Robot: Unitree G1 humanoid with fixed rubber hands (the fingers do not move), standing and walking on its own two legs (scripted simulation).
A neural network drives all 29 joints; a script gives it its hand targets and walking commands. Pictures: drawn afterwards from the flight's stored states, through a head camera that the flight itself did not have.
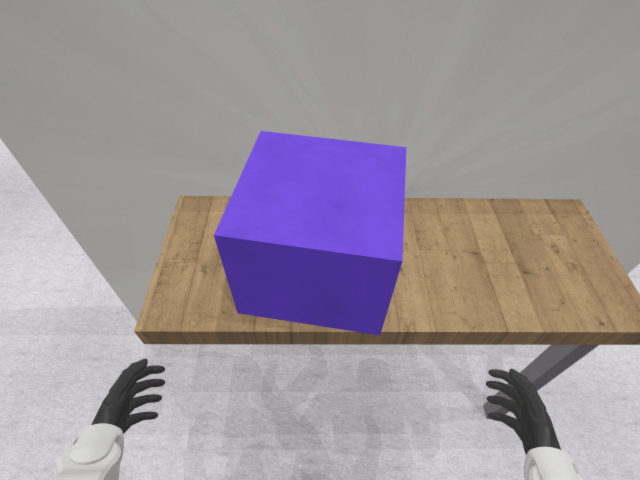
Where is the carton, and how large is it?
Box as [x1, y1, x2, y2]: [214, 131, 405, 334]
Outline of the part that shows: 260,131 214,233 214,237 237,312 379,334 402,261 405,147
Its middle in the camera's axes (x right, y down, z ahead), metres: +0.00 -0.02 +0.65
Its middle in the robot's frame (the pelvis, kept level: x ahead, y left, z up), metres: +0.49 +0.03 -0.02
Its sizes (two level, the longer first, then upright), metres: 0.249 0.240 0.210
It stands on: a table, 0.65 m high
